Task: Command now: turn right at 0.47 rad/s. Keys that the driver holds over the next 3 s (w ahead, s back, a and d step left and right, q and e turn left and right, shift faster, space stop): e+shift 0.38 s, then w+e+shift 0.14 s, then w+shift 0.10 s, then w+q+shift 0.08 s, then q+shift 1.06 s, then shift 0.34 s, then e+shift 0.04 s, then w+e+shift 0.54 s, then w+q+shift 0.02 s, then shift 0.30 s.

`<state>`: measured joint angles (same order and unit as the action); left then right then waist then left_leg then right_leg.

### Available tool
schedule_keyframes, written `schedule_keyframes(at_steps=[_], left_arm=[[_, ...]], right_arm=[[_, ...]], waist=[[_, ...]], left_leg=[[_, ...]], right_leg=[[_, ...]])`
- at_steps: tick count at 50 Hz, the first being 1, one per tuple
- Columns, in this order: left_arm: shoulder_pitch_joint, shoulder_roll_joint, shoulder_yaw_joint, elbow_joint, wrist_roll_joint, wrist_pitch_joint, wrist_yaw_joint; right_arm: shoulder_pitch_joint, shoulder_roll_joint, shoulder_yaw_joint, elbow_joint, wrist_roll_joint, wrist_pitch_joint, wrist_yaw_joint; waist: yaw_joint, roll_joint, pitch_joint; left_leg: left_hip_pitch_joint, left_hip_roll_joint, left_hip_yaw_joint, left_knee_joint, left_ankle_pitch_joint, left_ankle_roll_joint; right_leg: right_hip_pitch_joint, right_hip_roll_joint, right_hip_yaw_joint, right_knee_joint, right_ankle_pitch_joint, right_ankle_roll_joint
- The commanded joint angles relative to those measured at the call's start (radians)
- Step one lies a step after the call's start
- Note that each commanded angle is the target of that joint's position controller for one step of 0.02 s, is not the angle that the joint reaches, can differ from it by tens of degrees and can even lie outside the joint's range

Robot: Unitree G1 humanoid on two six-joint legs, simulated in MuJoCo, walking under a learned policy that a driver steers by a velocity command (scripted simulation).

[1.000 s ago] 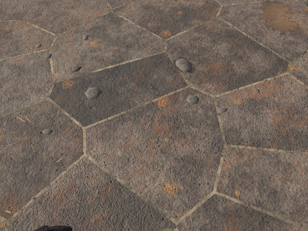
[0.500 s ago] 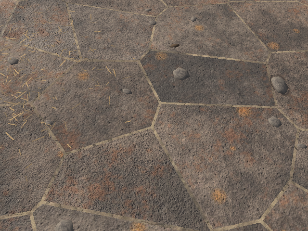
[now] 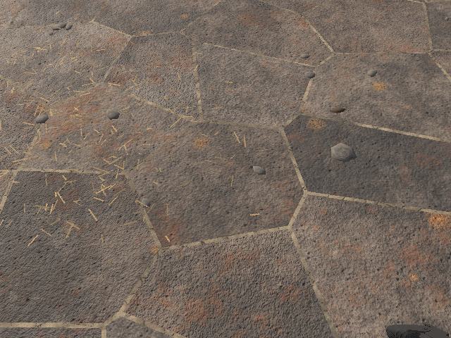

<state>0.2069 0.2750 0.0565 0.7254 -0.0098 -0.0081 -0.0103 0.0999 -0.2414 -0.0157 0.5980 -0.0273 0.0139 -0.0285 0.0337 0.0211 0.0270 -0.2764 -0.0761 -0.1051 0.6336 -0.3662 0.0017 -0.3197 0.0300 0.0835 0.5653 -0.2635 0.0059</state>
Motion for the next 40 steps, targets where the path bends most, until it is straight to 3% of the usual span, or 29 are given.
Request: schedule_keyframes(at_steps=[1,3,5,8,9,10,11,12,13,14,15,17,19,21,23,26,30,31,32,34,35,37,38,39,40], left_arm=[[-0.021,0.218,0.065,-0.088,-0.010,-0.018,0.016],[0.008,0.228,0.078,-0.084,-0.015,-0.012,0.030],[-0.031,0.220,0.088,-0.097,-0.031,0.014,0.046],[-0.118,0.208,0.093,-0.135,-0.043,0.058,0.053],[-0.131,0.188,0.088,-0.147,-0.047,0.063,0.054],[-0.081,0.130,0.072,-0.146,-0.034,0.063,0.049],[-0.041,0.130,0.075,-0.161,-0.025,0.049,0.047],[-0.006,0.205,0.095,-0.144,-0.008,0.037,0.043],[0.007,0.236,0.108,-0.117,-0.016,0.040,0.039],[0.029,0.219,0.107,-0.091,-0.017,0.048,0.040],[0.032,0.197,0.101,-0.087,-0.016,0.054,0.038],[-0.005,0.162,0.083,-0.113,-0.021,0.053,0.027],[-0.068,0.139,0.067,-0.152,-0.026,0.050,0.018],[-0.114,0.142,0.058,-0.183,-0.029,0.050,0.007],[-0.133,0.160,0.061,-0.205,-0.032,0.044,-0.004],[-0.146,0.150,0.060,-0.213,-0.033,0.025,-0.013],[-0.177,0.076,0.030,-0.216,-0.033,-0.005,-0.020],[-0.224,0.085,0.030,-0.206,0.096,0.036,-0.059],[-0.247,0.060,0.023,-0.217,0.088,0.042,-0.076],[-0.280,0.061,0.016,-0.227,0.060,0.029,-0.096],[-0.289,0.068,0.015,-0.228,0.057,0.021,-0.100],[-0.247,0.057,0.007,-0.202,0.074,0.002,-0.083],[-0.163,0.057,0.022,-0.214,-0.041,-0.039,-0.062],[0.021,0.118,0.048,-0.158,-0.047,-0.051,-0.044],[0.198,0.206,0.078,-0.111,-0.018,-0.043,-0.013]], right_arm=[[-0.003,-0.133,-0.070,-0.084,0.015,-0.010,-0.011],[-0.017,-0.109,-0.070,-0.088,0.026,-0.018,-0.003],[0.002,-0.100,-0.072,-0.069,0.038,-0.028,0.006],[0.099,-0.089,-0.081,-0.018,0.047,-0.037,0.023],[0.149,-0.113,-0.094,0.005,0.046,-0.034,0.023],[0.162,-0.187,-0.113,0.002,0.031,-0.025,0.015],[0.086,-0.253,-0.121,-0.023,-0.021,-0.020,0.020],[0.036,-0.208,-0.108,-0.055,-0.034,-0.031,0.018],[-0.016,-0.154,-0.090,-0.064,-0.024,-0.036,0.009],[-0.044,-0.140,-0.086,-0.071,-0.007,-0.039,-0.001],[-0.049,-0.138,-0.084,-0.065,0.007,-0.040,-0.012],[0.004,-0.144,-0.081,-0.052,0.005,-0.035,-0.027],[0.070,-0.159,-0.086,-0.036,-0.002,-0.023,-0.033],[0.168,-0.193,-0.099,-0.013,0.009,-0.023,-0.029],[0.180,-0.221,-0.106,-0.006,0.021,-0.038,-0.020],[0.202,-0.223,-0.109,0.013,0.023,-0.063,-0.011],[0.265,-0.206,-0.107,0.066,0.022,-0.091,0.008],[0.332,-0.164,-0.085,0.108,-0.023,-0.094,0.030],[0.353,-0.149,-0.079,0.125,-0.026,-0.101,0.038],[0.347,-0.164,-0.074,0.153,-0.021,-0.102,0.036],[0.341,-0.180,-0.074,0.168,-0.015,-0.098,0.032],[0.353,-0.212,-0.074,0.213,0.003,-0.080,0.033],[0.307,-0.309,-0.095,0.202,0.102,-0.076,0.026],[0.268,-0.320,-0.092,0.209,0.105,-0.076,0.020],[0.248,-0.266,-0.072,0.189,0.074,-0.090,0.023]], waist=[[-0.028,-0.246,-0.089],[-0.012,-0.203,-0.126],[-0.021,-0.179,-0.152],[-0.071,-0.182,-0.167],[-0.089,-0.164,-0.173],[-0.058,-0.002,-0.166],[-0.014,0.247,-0.101],[0.007,0.175,-0.077],[0.023,0.092,-0.051],[0.027,0.050,-0.034],[0.019,0.058,-0.025],[-0.019,0.083,-0.025],[-0.064,0.090,-0.035],[-0.121,0.073,-0.069],[-0.128,0.086,-0.036],[-0.129,0.069,0.006],[-0.135,0.044,0.061],[-0.156,0.019,0.075],[-0.165,0.070,0.096],[-0.143,0.104,0.124],[-0.127,0.108,0.126],[-0.094,0.104,0.107],[0.010,0.045,0.084],[0.124,0.024,-0.037],[0.195,0.022,-0.188]], left_leg=[[-0.136,-0.028,0.020,0.118,-0.177,-0.017],[-0.212,-0.016,-0.018,0.168,-0.235,-0.027],[-0.184,-0.008,-0.023,0.081,-0.155,-0.044],[0.037,-0.033,0.030,-0.196,0.057,-0.040],[0.170,0.006,0.023,-0.300,0.167,-0.023],[0.295,0.203,-0.171,-0.360,0.159,0.052],[0.208,0.423,-0.437,-0.391,0.269,0.192],[0.154,0.485,-0.423,-0.385,0.339,0.247],[0.123,0.427,-0.299,-0.365,0.355,0.222],[0.132,0.348,-0.189,-0.349,0.337,0.182],[0.157,0.316,-0.120,-0.335,0.385,0.165],[0.186,0.287,-0.008,-0.322,0.552,0.178],[0.260,0.307,0.026,-0.323,0.611,0.208],[0.354,0.368,-0.033,-0.413,0.183,0.226],[0.392,0.414,-0.087,-0.489,-0.105,0.215],[0.447,0.428,-0.036,-0.525,-0.151,0.178],[0.421,0.414,0.064,-0.550,-0.074,0.177],[0.390,0.398,0.135,-0.546,-0.090,0.146],[0.336,0.388,0.154,-0.556,-0.082,0.138],[0.269,0.388,0.183,-0.577,-0.025,0.136],[0.257,0.389,0.191,-0.577,0.047,0.141],[0.251,0.371,0.199,-0.479,0.503,0.149],[0.196,0.391,0.169,-0.361,0.755,0.166],[0.158,0.361,0.205,-0.179,0.903,0.134],[-0.048,0.299,0.210,0.066,0.659,0.075]], right_leg=[[0.178,-0.260,0.452,-0.184,0.435,-0.241],[0.266,-0.266,0.485,-0.173,0.485,-0.243],[0.272,-0.225,0.458,-0.164,0.458,-0.203],[0.134,-0.139,0.408,-0.144,0.335,-0.140],[0.031,-0.097,0.381,-0.114,0.200,-0.098],[-0.142,0.001,0.277,0.060,-0.105,-0.035],[-0.321,0.102,0.138,0.280,-0.341,0.017],[-0.320,-0.002,0.131,0.476,-0.332,0.043],[-0.313,-0.021,0.107,0.551,-0.263,0.056],[-0.323,-0.031,0.091,0.588,-0.187,0.071],[-0.355,-0.045,0.075,0.630,-0.122,0.083],[-0.382,-0.068,0.008,0.652,-0.066,0.110],[-0.418,-0.091,-0.030,0.591,-0.053,0.132],[-0.476,-0.130,-0.037,0.561,-0.045,0.133],[-0.549,-0.149,-0.031,0.546,-0.037,0.116],[-0.614,-0.165,-0.029,0.521,0.011,0.087],[-0.577,-0.156,-0.024,0.411,0.057,0.040],[-0.547,-0.099,-0.083,0.384,0.052,0.015],[-0.499,-0.098,-0.080,0.322,0.060,-0.006],[-0.404,-0.086,-0.099,0.216,0.048,-0.037],[-0.348,-0.085,-0.121,0.158,0.027,-0.050],[-0.171,-0.037,-0.198,0.050,-0.040,-0.079],[-0.017,-0.009,-0.162,-0.017,-0.042,-0.085],[0.211,-0.001,-0.148,-0.106,0.104,-0.108],[0.543,-0.116,-0.025,-0.040,0.207,-0.127]])
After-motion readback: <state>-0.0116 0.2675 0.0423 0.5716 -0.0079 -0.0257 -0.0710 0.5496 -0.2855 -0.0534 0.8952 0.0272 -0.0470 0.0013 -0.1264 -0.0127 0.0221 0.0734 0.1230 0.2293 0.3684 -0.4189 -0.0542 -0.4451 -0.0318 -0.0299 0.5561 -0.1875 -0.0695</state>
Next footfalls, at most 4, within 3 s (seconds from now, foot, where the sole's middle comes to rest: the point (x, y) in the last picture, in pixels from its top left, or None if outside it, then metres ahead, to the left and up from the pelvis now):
0.18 left None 0.04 0.11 -0.77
0.80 right None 0.12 -0.26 -0.77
1.28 left None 0.35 -0.14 -0.77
1.70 right None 0.40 -0.36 -0.77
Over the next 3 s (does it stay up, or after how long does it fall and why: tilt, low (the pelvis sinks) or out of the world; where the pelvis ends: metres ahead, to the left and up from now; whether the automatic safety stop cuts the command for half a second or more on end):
stays up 0.71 -0.31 0.01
